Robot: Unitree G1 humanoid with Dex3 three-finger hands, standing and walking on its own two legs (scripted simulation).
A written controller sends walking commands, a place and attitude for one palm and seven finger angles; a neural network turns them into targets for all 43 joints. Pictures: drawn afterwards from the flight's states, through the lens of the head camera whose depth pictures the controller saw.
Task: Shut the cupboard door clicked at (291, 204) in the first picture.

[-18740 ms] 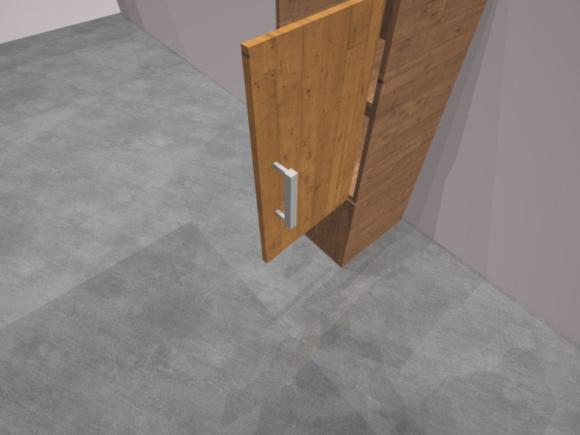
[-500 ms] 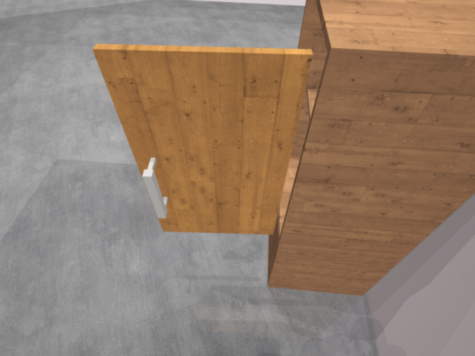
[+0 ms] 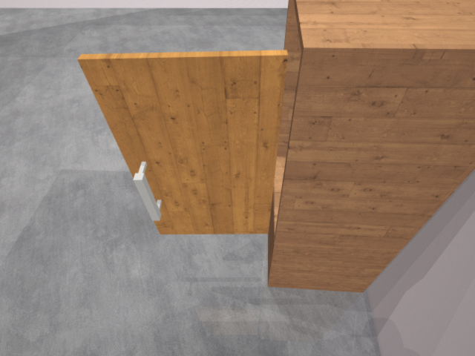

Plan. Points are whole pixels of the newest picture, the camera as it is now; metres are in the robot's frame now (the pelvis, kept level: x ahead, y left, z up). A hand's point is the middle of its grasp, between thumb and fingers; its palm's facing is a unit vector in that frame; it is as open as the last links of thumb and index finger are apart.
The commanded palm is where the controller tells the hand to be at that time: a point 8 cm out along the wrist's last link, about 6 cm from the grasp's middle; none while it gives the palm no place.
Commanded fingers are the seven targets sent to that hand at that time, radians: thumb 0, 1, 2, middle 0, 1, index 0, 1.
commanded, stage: come to a stop and stand still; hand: left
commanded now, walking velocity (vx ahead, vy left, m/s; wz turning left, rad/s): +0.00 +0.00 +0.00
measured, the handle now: (150, 192) +0.49 +0.25 -0.09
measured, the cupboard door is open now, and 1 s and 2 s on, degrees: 94 94 94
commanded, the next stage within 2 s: look again from close up in 0.38 s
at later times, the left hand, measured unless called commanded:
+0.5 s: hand out of the picture +0.02 +0.16 -0.17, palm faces +0.02 -0.98 -0.21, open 7.3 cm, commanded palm none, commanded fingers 0.00 0.90 0.90 -0.20 -0.30 -0.20 -0.30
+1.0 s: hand out of the picture +0.03 +0.17 -0.17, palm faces +0.03 -0.98 -0.21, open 7.3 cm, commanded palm none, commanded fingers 0.00 0.90 0.90 -0.20 -0.30 -0.20 -0.30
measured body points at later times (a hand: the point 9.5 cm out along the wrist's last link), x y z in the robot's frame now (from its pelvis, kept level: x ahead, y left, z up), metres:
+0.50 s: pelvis +0.02 -0.01 +0.00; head +0.04 -0.02 +0.45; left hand +0.02 +0.21 -0.15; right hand +0.02 -0.22 -0.17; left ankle -0.03 +0.09 -0.74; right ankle +0.02 -0.11 -0.74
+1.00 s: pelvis +0.02 -0.01 +0.00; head +0.04 -0.02 +0.45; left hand +0.03 +0.22 -0.15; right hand +0.02 -0.23 -0.16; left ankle -0.03 +0.09 -0.74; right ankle +0.02 -0.11 -0.74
